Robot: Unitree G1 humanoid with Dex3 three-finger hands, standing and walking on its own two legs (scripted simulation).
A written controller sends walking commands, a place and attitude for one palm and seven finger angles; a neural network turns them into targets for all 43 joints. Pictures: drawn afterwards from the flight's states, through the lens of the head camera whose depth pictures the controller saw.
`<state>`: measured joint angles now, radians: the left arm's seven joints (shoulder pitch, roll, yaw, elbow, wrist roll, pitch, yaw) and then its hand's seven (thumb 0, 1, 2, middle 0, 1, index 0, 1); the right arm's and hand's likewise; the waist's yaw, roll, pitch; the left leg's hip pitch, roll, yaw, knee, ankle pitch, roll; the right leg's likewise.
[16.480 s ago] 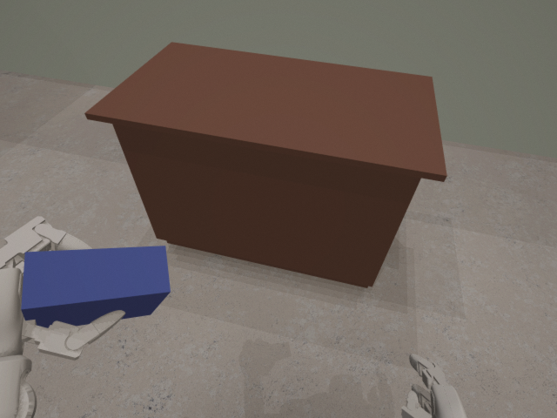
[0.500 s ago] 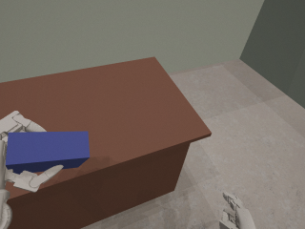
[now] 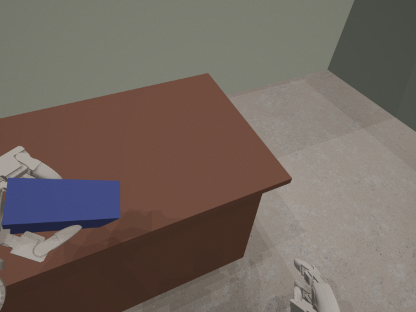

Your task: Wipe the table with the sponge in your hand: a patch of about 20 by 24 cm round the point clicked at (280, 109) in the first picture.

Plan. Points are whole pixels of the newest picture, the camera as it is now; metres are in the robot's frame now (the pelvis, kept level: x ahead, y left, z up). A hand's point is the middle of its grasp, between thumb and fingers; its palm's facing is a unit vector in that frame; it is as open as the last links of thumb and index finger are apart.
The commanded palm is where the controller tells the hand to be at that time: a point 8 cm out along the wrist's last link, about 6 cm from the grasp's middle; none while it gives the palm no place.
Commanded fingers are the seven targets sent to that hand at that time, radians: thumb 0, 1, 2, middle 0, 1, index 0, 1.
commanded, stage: shuffle to correct the standing spot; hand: left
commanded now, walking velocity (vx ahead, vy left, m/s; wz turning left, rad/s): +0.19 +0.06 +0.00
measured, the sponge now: (79, 206) +0.23 +0.20 +0.16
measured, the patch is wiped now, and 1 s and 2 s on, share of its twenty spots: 0.00 0.00 0.00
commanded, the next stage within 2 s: come to a stop and stand still in 0.22 s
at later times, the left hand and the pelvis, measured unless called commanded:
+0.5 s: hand (20, 183) +0.25 +0.28 +0.19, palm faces +0.36 -0.82 -0.45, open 9.6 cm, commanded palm +0.20 +0.31 +0.19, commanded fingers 0.00 0.10 1.30 -1.20 -1.60 -1.20 -1.60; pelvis +0.04 +0.03 +0.01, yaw +0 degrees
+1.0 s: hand (1, 195) +0.24 +0.31 +0.17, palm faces +0.34 -0.85 -0.41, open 9.6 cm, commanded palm +0.18 +0.34 +0.19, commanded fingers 0.00 0.10 1.30 -1.20 -1.60 -1.20 -1.60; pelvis +0.02 +0.06 +0.02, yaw -1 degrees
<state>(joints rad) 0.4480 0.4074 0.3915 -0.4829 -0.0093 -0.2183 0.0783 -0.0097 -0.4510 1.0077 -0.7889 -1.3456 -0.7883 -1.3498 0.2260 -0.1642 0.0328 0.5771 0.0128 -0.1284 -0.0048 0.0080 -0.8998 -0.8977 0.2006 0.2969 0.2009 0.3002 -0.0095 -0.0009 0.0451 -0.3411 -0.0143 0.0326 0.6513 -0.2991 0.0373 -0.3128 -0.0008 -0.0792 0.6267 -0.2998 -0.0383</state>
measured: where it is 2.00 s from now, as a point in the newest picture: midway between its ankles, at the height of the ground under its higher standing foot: outside the picture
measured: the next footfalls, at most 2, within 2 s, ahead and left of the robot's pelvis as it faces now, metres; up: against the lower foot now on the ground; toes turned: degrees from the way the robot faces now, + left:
left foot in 0.26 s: +0.10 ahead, +0.14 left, +0.00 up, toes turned +1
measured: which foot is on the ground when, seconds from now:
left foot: down 0.00-0.00, up 0.02-0.24, down 0.26-1.00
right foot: down 0.00-1.00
